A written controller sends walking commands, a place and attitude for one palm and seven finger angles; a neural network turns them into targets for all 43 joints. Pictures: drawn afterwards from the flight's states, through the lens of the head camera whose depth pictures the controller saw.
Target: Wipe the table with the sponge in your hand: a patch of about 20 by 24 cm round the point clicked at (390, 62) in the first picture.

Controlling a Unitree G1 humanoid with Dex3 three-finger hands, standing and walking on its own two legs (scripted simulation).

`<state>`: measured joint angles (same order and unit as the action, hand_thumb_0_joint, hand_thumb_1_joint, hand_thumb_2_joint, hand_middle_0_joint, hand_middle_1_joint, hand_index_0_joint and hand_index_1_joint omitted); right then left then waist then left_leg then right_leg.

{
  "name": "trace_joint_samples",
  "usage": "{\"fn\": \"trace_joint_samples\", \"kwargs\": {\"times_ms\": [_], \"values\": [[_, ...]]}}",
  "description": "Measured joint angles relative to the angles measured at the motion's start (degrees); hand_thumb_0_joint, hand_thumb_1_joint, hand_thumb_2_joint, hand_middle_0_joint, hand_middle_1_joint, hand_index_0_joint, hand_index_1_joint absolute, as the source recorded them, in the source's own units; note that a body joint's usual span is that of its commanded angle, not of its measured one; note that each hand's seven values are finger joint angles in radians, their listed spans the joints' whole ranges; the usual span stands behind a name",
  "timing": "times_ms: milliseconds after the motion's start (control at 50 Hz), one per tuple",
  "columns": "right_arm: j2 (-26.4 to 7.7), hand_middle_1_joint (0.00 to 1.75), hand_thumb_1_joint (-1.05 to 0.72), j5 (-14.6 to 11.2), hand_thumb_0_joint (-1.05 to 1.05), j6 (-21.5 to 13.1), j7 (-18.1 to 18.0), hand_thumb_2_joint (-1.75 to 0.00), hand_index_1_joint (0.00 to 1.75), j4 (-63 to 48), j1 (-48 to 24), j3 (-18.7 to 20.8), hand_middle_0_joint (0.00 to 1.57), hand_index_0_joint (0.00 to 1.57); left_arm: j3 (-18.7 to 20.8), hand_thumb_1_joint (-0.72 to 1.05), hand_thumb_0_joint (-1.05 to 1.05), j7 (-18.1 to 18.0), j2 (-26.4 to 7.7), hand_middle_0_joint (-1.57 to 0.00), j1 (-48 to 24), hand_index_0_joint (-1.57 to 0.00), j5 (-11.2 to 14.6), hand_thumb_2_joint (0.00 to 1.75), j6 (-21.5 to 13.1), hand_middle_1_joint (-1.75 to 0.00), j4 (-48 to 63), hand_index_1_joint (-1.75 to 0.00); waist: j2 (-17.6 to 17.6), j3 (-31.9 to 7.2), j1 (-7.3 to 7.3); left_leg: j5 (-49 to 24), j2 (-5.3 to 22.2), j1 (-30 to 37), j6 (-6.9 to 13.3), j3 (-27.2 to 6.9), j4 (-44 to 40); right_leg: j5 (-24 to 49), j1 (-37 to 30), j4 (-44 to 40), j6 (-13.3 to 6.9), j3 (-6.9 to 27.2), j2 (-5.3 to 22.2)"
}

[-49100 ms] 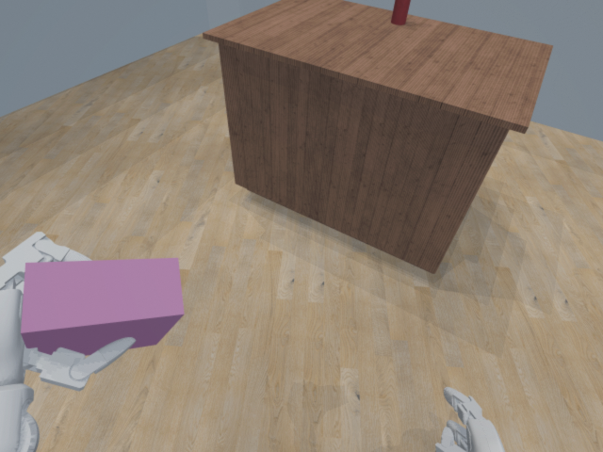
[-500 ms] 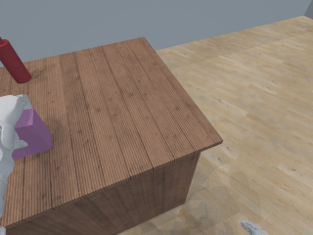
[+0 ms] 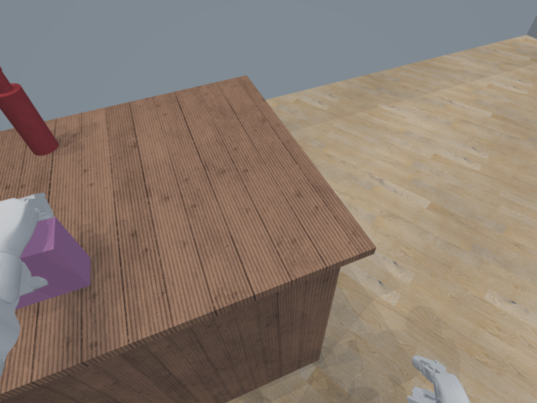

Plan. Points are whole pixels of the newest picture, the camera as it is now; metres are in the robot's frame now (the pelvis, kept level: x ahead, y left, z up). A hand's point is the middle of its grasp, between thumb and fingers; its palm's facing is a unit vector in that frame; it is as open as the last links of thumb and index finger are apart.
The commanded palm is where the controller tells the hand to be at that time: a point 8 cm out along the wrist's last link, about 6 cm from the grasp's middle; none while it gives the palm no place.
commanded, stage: wipe back along the first lane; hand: left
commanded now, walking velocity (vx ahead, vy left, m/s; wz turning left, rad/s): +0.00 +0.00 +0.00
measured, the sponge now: (32, 274) +0.26 +0.40 +0.05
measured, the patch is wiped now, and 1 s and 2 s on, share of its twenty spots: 1.00 1.00 1.00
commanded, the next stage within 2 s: lift the sponge slowly off the table in 0.46 s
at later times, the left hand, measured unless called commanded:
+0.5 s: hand (18, 277) +0.23 +0.36 +0.11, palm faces +0.05 -0.03 -1.00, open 9.9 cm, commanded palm +0.17 +0.35 +0.13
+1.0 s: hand (16, 288) +0.21 +0.35 +0.11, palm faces +0.04 -0.05 -1.00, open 9.9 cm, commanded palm +0.17 +0.35 +0.16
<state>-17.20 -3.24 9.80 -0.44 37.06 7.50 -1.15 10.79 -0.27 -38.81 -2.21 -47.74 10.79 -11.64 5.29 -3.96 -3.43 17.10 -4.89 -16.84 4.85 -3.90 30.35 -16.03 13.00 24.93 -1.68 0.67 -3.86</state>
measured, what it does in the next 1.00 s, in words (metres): stands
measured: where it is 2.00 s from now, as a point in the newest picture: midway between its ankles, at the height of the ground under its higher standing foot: outside the picture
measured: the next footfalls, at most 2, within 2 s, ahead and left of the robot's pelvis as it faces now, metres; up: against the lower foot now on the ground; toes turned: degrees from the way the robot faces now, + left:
none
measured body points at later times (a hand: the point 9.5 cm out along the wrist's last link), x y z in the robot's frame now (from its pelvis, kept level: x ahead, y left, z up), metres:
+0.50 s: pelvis +0.01 +0.01 +0.00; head +0.01 -0.01 +0.45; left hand +0.22 +0.35 +0.16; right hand +0.20 -0.22 -0.10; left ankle -0.02 +0.06 -0.74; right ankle -0.04 -0.11 -0.74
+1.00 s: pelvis -0.01 +0.01 +0.00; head -0.01 -0.01 +0.45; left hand +0.21 +0.35 +0.17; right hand +0.21 -0.20 -0.09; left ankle -0.02 +0.06 -0.74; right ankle -0.04 -0.11 -0.74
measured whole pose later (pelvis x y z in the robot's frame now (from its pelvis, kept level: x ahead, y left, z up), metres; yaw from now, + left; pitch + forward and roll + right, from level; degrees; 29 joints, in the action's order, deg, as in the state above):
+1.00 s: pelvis -0.01 +0.01 +0.00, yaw +0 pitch +1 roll -2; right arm -15.6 -2.1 8.2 -1.2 36.4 4.8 -2.7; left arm 6.4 1.3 -36.0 11.2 -46.7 18.5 10.7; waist 5.7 -2.1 -6.0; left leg 15.9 -5.8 -12.8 5.8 -3.6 28.6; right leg -15.2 9.0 23.5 -0.9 1.0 -2.8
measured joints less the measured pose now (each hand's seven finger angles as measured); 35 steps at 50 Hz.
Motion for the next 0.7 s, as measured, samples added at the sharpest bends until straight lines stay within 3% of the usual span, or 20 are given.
{"fn": "trace_joint_samples", "kwargs": {"times_ms": [260, 540, 700], "values": [[0.3, 0.30, -0.91, 0.2, 0.01, -0.6, 0.0, -0.90, 0.30, -0.5, -0.9, -0.3, 0.20, 0.20, 0.7, -0.46, -0.01, -0.1, 1.0, -0.69, 7.0, -0.70, 1.2, 1.04, 2.1, -1.42, 8.9, -1.47, 0.2, 0.5, -0.54, 0.6, 0.0, 0.8, 0.1, 0.2, 0.1, -0.5, -0.9, 0.0, 0.1, 0.2, 0.0], [0.9, 0.30, -0.91, 0.4, 0.01, -1.2, 1.1, -0.90, 0.30, -1.0, -1.1, 0.0, 0.20, 0.20, 1.2, -0.46, 0.00, -1.9, 2.9, -0.69, 19.7, -0.70, 3.0, 1.04, 4.4, -1.41, 23.3, -1.47, 0.7, -0.2, -1.02, 1.0, -0.3, 1.5, 0.8, 0.9, 0.4, -0.6, -1.5, 0.0, 0.9, 0.9, 0.3], [1.3, 0.30, -0.91, 0.5, 0.01, -0.8, 0.0, -0.90, 0.30, -0.7, -2.1, -0.7, 0.20, 0.20, -2.3, -0.47, 0.00, -1.2, 3.3, -0.70, 15.9, -0.72, 1.6, 1.04, 7.2, -1.40, 22.9, -1.45, 0.3, 0.9, -2.21, 0.1, -0.8, 1.7, 1.0, 0.6, 0.2, -0.3, -1.7, 0.2, 1.1, 0.5, 0.8]]}}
